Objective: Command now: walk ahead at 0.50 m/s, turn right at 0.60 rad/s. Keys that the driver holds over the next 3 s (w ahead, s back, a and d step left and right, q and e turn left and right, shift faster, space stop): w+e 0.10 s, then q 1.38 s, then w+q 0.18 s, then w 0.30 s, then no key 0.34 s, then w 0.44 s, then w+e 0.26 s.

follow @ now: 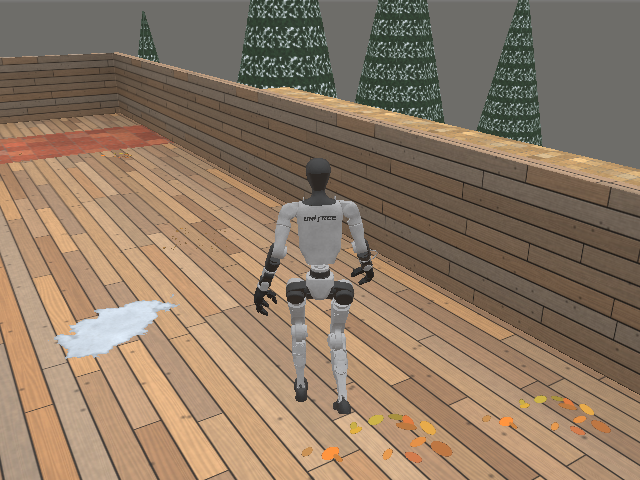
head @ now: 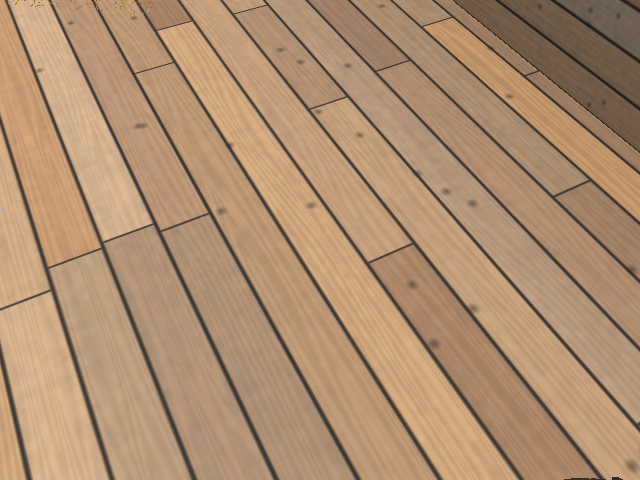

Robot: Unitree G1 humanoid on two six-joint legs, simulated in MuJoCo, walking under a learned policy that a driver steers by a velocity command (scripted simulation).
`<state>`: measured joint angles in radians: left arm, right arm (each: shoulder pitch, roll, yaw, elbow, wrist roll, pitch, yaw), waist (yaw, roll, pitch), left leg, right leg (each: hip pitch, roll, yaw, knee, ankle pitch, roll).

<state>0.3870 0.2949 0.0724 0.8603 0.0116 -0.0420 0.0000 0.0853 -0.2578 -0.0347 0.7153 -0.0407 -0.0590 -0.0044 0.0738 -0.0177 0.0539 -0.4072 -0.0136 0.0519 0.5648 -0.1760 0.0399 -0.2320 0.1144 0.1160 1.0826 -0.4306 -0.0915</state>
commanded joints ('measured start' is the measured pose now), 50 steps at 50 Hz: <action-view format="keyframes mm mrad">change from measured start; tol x32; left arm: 1 -8 74 12 -74 18 5 -18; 50 -205 49 6 -144 9 79 12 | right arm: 1 132 -82 -28 -12 4 -7 -6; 50 180 -171 -71 -51 38 89 4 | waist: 1 -72 75 -60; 16 -73 144 -72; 20 -34 -247 -418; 38 -111 -94 -127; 41 -117 345 21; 50 -84 113 -104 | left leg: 1 309 311 -372 -335 -57 116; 15 320 194 -47 -230 729 96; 18 255 136 -70 1 504 36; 20 -5 -34 -26 450 -501 0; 22 -93 2 -80 599 -453 -4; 38 206 18 47 42 -173 12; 41 171 425 -623 -369 38 201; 50 334 191 -354 -232 310 184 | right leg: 1 -336 -133 -13 121 100 18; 16 -108 -92 -136 -555 374 54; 20 455 -587 248 -565 1365 -186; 36 -44 -445 -122 -782 271 -106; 41 -439 -111 -247 -209 -207 142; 50 -381 -122 -84 -64 74 137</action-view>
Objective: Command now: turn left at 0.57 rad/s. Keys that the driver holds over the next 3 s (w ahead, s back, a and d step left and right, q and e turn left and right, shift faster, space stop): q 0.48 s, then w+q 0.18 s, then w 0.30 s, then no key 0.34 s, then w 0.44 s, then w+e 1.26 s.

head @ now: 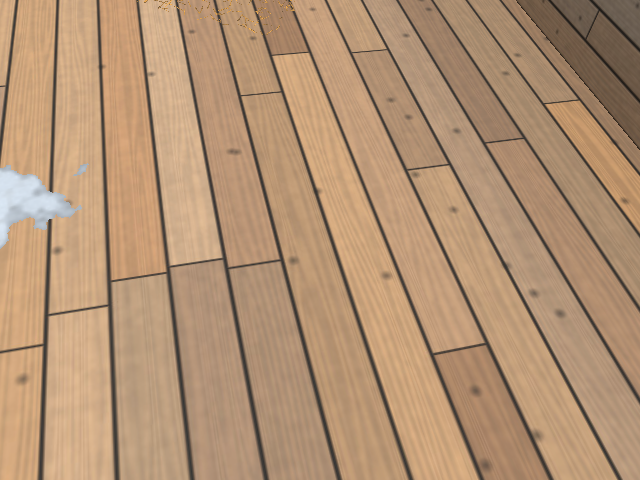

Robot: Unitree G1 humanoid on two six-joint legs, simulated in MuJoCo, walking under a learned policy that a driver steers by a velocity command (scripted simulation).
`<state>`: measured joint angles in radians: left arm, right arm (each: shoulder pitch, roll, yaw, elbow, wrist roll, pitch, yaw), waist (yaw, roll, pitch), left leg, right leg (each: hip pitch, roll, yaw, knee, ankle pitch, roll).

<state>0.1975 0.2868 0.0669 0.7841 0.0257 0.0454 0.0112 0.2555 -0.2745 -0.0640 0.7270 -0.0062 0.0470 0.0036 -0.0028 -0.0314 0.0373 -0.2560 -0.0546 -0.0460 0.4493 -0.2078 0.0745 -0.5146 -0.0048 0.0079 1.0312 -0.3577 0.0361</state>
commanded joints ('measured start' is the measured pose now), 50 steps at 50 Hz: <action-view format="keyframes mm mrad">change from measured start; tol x32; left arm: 1 -28 57 10 -75 -5 -6 3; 50 -92 62 -9 -106 15 -61 -68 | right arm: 1 24 -157 -43 -62 1 -16 -6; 50 177 -115 14 69 -2 -109 6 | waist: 1 -19 141 -82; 50 -31 107 77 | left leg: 1 195 233 -276 -117 314 154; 13 -11 138 -441 -20 241 63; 16 -293 -94 -63 482 -387 -72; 20 -269 -34 -41 732 -206 -104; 36 242 -20 148 -41 -118 7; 38 496 410 -563 -303 -584 126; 50 297 206 -81 -273 554 112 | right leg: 1 -103 -1 27 -50 -6 11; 13 343 66 37 -639 83 -50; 15 511 -334 429 -833 104 -165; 24 482 -232 95 -709 534 -241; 34 331 -286 47 -822 -118 -199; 38 -287 -10 -189 -102 -300 -66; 50 -245 -68 -82 -117 227 -20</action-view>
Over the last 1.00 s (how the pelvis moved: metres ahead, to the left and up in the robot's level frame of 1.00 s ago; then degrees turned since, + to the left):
0.17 0.01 0.02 18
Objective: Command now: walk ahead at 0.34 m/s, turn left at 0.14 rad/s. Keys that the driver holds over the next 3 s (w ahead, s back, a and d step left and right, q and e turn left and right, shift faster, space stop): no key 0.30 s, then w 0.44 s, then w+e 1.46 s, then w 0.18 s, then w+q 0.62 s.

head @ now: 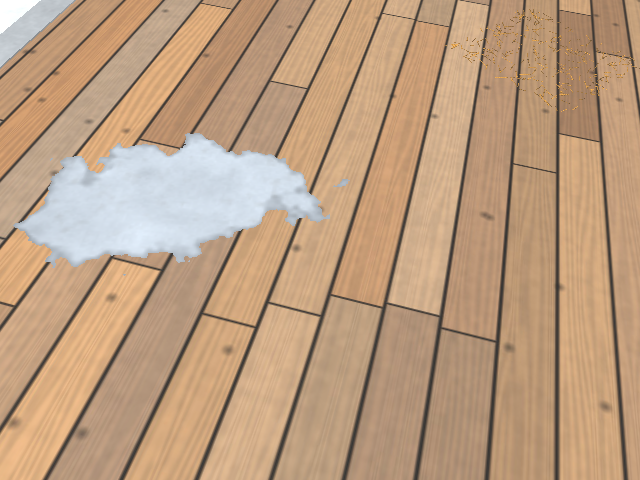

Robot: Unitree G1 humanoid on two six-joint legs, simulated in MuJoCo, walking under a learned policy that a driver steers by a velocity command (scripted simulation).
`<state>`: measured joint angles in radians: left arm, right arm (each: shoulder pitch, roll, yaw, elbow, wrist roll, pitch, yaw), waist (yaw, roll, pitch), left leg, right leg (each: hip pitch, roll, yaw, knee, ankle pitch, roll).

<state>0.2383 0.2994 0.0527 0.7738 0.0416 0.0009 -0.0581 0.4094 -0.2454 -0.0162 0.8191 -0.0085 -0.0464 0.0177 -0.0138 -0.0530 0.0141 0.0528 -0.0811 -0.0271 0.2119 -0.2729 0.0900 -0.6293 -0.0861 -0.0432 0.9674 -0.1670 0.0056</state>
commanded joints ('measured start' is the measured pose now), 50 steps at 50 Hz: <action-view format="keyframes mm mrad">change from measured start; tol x32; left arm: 1 -156 31 -3 -101 -2 -19 2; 10 295 158 16 47 13 -71 70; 50 -255 -45 -14 17 -9 -33 2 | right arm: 1 26 -139 -30 -12 -2 -15 -11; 50 49 -73 -25 174 -15 -66 -37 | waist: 1 -22 130 105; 11 43 -195 -394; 50 -38 143 110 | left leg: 1 -28 221 -73 -15 711 86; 8 -15 217 -63 313 1090 3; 11 -436 -83 -62 1076 -362 -49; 12 -415 -29 -135 1103 -270 -44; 33 -195 77 121 213 -13 -31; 36 63 476 -553 -177 -559 109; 50 -49 282 121 -92 428 40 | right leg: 1 -94 27 -45 -115 55 9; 8 368 146 -46 -440 125 -103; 11 955 -389 536 -443 1163 -371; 22 334 -128 248 -895 -322 -234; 32 311 -136 224 -836 -433 -222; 38 -172 67 100 -52 -196 -107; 50 -84 44 -27 -200 133 -32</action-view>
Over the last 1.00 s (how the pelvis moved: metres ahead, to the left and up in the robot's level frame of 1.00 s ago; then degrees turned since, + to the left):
0.07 0.07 0.00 29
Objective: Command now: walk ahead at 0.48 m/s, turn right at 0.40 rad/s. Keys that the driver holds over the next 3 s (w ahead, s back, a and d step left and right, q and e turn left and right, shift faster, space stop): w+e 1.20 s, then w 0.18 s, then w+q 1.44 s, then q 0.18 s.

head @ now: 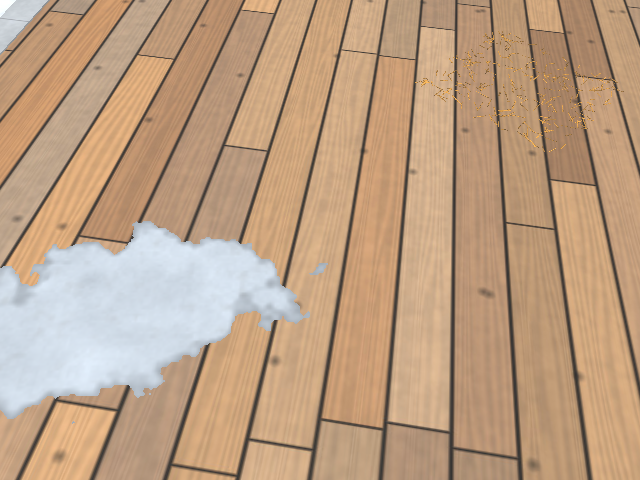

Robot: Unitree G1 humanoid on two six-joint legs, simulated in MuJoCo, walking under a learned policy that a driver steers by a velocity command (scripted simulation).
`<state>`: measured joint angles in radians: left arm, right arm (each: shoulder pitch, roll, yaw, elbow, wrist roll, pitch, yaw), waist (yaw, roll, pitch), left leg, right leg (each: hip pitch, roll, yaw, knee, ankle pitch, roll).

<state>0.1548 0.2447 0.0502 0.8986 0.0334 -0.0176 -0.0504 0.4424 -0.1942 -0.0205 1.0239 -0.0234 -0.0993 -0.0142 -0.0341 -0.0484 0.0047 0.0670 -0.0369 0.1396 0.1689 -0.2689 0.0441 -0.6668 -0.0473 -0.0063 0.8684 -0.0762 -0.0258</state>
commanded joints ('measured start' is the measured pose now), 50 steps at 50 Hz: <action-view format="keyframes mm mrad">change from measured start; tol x32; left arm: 1 -199 8 -15 -122 0 -15 -8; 9 302 223 72 -11 22 -27 31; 50 -33 67 11 -203 0 17 -19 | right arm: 1 30 -131 -22 -23 1 -12 -8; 29 -558 -130 -12 -364 -9 45 41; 35 -86 -283 -59 -287 -24 4 -4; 50 -120 -168 -51 -222 3 -8 17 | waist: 1 -26 141 126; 10 139 -168 -331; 50 24 134 46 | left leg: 1 -51 247 -31 -41 458 85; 7 38 284 61 441 1079 57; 10 -696 -19 -68 1309 -252 -32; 11 -810 56 -193 1316 -157 -14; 29 -741 74 -141 484 249 -82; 34 -208 18 -152 280 155 -2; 37 178 486 -907 135 -172 179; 50 -160 284 -89 -27 312 108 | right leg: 1 -22 10 -90 -152 37 -15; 8 587 136 -118 -348 -114 -201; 10 1022 -317 775 -552 -200 -423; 17 487 -88 270 -648 215 -279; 34 572 -2 326 -244 533 -112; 36 141 213 145 290 -432 -57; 50 -28 -27 30 83 -11 -2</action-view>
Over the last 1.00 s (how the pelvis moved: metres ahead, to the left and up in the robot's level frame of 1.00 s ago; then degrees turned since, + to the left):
0.35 0.02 0.00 -5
